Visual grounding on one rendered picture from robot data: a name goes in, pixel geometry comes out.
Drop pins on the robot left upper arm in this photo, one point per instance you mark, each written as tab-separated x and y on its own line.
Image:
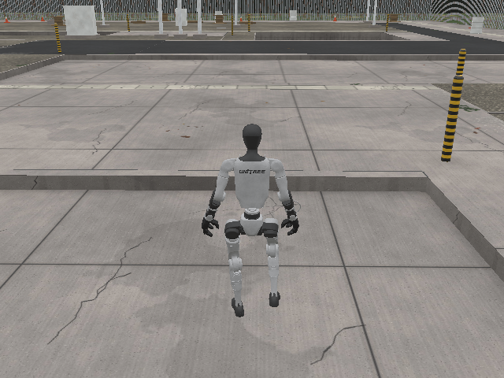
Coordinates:
222	179

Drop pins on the robot right thigh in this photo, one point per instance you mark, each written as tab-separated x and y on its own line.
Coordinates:
270	228

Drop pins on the robot right hand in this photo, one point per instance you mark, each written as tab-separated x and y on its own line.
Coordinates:
289	223

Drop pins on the robot right upper arm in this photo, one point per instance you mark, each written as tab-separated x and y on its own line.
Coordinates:
281	179

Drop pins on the humanoid robot head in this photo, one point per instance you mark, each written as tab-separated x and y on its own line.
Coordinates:
252	137

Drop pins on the robot right forearm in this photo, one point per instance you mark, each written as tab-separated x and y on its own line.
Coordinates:
290	208

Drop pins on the robot left forearm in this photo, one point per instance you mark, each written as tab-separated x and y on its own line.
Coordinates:
212	208

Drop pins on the robot left hand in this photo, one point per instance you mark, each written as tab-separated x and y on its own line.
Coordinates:
206	224

